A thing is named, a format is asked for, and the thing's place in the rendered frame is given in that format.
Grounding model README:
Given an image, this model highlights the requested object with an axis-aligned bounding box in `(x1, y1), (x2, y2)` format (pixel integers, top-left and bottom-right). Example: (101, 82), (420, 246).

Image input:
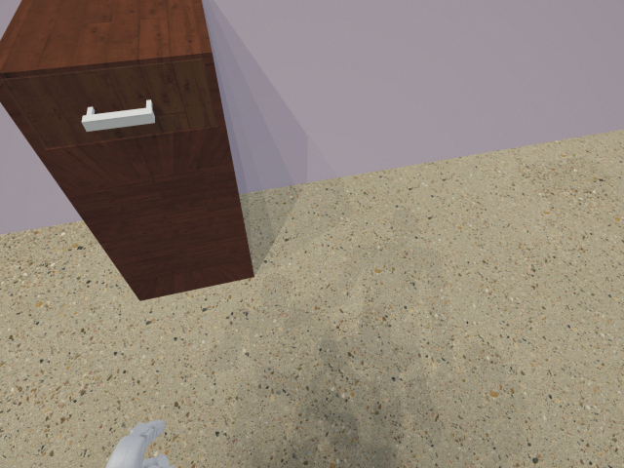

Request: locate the cabinet
(0, 0), (254, 301)

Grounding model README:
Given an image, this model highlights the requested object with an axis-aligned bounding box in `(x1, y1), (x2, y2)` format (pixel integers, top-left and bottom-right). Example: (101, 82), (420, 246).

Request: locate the left robot hand
(105, 419), (175, 468)

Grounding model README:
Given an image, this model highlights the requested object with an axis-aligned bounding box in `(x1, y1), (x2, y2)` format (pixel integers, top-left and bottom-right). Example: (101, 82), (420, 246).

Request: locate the handle
(82, 99), (155, 132)

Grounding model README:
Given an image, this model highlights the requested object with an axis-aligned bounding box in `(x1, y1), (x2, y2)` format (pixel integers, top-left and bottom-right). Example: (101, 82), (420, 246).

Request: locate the drawer
(1, 58), (215, 148)

